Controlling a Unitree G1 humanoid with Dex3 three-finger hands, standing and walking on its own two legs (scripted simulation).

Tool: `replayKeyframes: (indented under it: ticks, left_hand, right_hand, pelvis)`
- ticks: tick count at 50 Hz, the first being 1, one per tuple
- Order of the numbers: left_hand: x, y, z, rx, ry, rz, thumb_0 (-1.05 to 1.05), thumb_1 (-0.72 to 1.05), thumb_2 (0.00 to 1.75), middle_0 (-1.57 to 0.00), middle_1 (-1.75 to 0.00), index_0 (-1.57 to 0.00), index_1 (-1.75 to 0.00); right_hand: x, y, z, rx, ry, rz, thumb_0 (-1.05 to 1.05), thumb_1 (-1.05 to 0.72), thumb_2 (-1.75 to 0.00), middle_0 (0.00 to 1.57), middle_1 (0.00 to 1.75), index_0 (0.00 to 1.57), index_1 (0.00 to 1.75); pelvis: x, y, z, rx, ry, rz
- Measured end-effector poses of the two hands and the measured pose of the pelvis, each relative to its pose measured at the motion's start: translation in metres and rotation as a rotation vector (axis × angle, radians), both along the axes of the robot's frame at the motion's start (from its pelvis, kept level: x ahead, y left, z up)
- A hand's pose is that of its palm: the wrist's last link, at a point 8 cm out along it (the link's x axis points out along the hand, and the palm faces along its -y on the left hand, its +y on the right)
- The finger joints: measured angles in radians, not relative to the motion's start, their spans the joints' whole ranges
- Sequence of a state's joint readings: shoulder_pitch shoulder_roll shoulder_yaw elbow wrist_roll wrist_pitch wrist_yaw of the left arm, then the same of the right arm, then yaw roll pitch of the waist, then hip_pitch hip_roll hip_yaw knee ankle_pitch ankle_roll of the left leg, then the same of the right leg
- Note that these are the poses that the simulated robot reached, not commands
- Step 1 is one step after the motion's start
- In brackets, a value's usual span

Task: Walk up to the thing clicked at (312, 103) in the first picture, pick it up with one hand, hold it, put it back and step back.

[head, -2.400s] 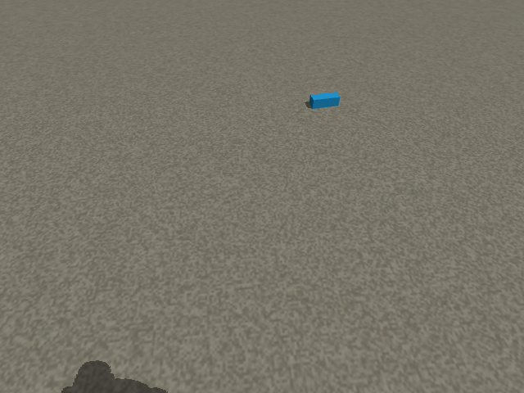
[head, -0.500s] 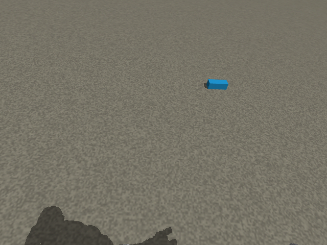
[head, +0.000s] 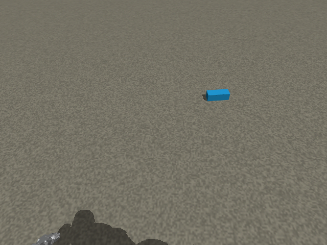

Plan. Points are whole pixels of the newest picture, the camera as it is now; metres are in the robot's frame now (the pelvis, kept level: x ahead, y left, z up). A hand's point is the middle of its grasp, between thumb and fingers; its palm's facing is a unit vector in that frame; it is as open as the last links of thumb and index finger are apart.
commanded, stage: walk up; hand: left
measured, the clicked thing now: (217, 95) +1.51 -0.40 -0.73
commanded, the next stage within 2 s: none
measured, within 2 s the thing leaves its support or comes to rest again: neither
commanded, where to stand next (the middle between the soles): +1.09 -0.64 m, yaw +7 degrees
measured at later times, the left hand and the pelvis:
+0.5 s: hand (115, 190) +0.33 +0.19 -0.16, palm faces -0.05 -0.96 -0.27, open 7.4 cm; pelvis +0.26 -0.08 +0.00, yaw -1 degrees
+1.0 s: hand (161, 142) +0.51 +0.05 -0.13, palm faces +0.04 -0.94 -0.35, open 7.4 cm; pelvis +0.48 -0.23 +0.00, yaw +2 degrees
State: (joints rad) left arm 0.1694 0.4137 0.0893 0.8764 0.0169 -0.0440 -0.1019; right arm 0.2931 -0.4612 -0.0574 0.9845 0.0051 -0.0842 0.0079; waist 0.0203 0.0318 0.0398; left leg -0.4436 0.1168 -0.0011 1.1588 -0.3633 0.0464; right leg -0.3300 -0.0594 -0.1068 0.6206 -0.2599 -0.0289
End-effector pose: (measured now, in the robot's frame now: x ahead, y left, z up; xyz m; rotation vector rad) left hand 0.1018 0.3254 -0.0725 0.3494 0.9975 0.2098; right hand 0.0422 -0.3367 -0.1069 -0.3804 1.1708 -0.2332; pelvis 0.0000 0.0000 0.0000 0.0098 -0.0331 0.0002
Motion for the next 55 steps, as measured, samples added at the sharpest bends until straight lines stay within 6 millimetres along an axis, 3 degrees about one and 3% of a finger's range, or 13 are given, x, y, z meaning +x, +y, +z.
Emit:
replayKeyframes:
  ticks: [4, 9, 15, 20, 27, 32, 36, 39, 45, 51, 55]
  left_hand:
    - [0.006, -0.019, -0.004, -0.026, 0.076, 0.035, 0.00, 0.90, 0.90, -0.20, -0.30, -0.20, -0.30]
    - [0.020, -0.031, -0.024, -0.061, 0.164, 0.086, 0.00, 0.90, 0.90, -0.20, -0.30, -0.21, -0.30]
    - [0.066, -0.042, -0.065, -0.089, 0.258, 0.109, 0.01, 0.90, 0.90, -0.20, -0.30, -0.20, -0.30]
    - [0.140, -0.065, -0.065, -0.110, 0.251, 0.035, 0.01, 0.91, 0.90, -0.20, -0.30, -0.20, -0.30]
    - [0.256, -0.097, -0.042, -0.105, 0.133, -0.032, 0.01, 0.91, 0.90, -0.20, -0.30, -0.20, -0.30]
    - [0.333, -0.130, -0.025, -0.063, 0.073, -0.054, 0.01, 0.91, 0.90, -0.20, -0.30, -0.20, -0.30]
    - [0.382, -0.160, -0.019, 0.000, 0.006, -0.044, 0.00, 0.91, 0.90, -0.20, -0.30, -0.20, -0.30]
    - [0.394, -0.184, -0.010, 0.006, -0.011, -0.017, 0.00, 0.91, 0.90, -0.20, -0.30, -0.20, -0.30]
    - [0.395, -0.217, -0.007, -0.009, 0.073, 0.033, 0.00, 0.90, 0.90, -0.20, -0.30, -0.20, -0.30]
    - [0.403, -0.236, -0.028, -0.051, 0.154, 0.090, 0.00, 0.90, 0.90, -0.20, -0.30, -0.21, -0.30]
    - [0.425, -0.247, -0.056, -0.080, 0.204, 0.098, 0.01, 0.90, 0.90, -0.20, -0.30, -0.20, -0.30]
  right_hand:
    - [0.072, -0.005, 0.014, 0.022, -0.060, 0.068, 0.01, -0.90, -0.90, 0.20, 0.30, 0.20, 0.30]
    - [0.152, -0.012, 0.026, 0.003, -0.067, 0.127, 0.01, -0.90, -0.90, 0.20, 0.30, 0.20, 0.30]
    - [0.239, -0.024, 0.025, -0.073, -0.140, 0.145, 0.01, -0.90, -0.90, 0.20, 0.30, 0.20, 0.30]
    - [0.268, -0.043, 0.042, -0.089, -0.180, 0.073, 0.01, -0.90, -0.90, 0.20, 0.30, 0.20, 0.30]
    - [0.282, -0.090, 0.048, -0.097, -0.105, 0.040, 0.01, -0.90, -0.90, 0.21, 0.30, 0.20, 0.30]
    - [0.299, -0.143, 0.032, -0.090, -0.035, -0.009, 0.01, -0.90, -0.90, 0.21, 0.30, 0.20, 0.30]
    - [0.331, -0.191, 0.005, -0.094, 0.018, -0.034, 0.01, -0.90, -0.90, 0.21, 0.30, 0.20, 0.30]
    - [0.367, -0.205, 0.000, -0.073, 0.032, -0.033, 0.01, -0.90, -0.90, 0.20, 0.30, 0.20, 0.30]
    - [0.448, -0.210, 0.011, -0.008, -0.018, 0.056, 0.01, -0.90, -0.90, 0.20, 0.30, 0.20, 0.30]
    - [0.518, -0.216, 0.021, -0.014, -0.014, 0.120, 0.01, -0.90, -0.90, 0.20, 0.30, 0.20, 0.30]
    - [0.562, -0.228, 0.021, -0.068, -0.068, 0.133, 0.01, -0.90, -0.90, 0.20, 0.30, 0.20, 0.30]
  pelvis:
    - [0.042, -0.015, 0.009, -0.016, 0.009, 0.003]
    - [0.101, -0.030, 0.007, -0.036, 0.015, 0.015]
    - [0.175, -0.037, -0.017, -0.017, 0.002, 0.016]
    - [0.220, -0.053, -0.008, 0.013, -0.009, -0.006]
    - [0.277, -0.091, 0.002, 0.017, -0.012, -0.019]
    - [0.326, -0.133, -0.003, 0.025, -0.002, -0.013]
    - [0.365, -0.173, -0.018, 0.002, 0.000, -0.004]
    - [0.386, -0.190, -0.012, 0.003, -0.001, 0.002]
    - [0.433, -0.217, 0.005, -0.017, 0.009, 0.009]
    - [0.486, -0.237, 0.003, -0.036, 0.009, 0.031]
    - [0.524, -0.243, -0.012, -0.024, -0.001, 0.039]
